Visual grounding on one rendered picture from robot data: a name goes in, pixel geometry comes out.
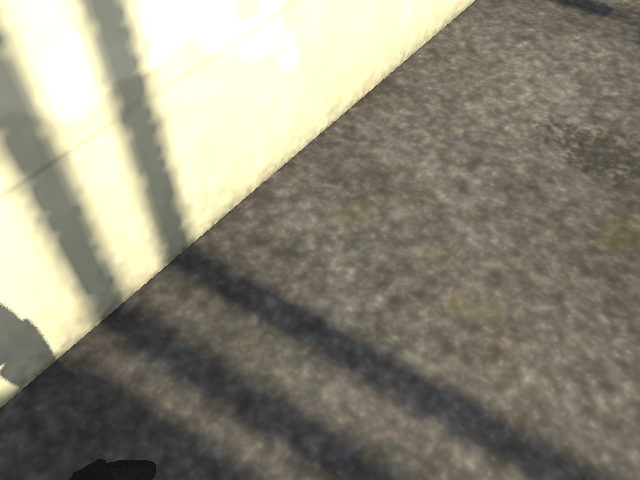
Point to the robot left hand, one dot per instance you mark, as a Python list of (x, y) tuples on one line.
[(118, 470)]

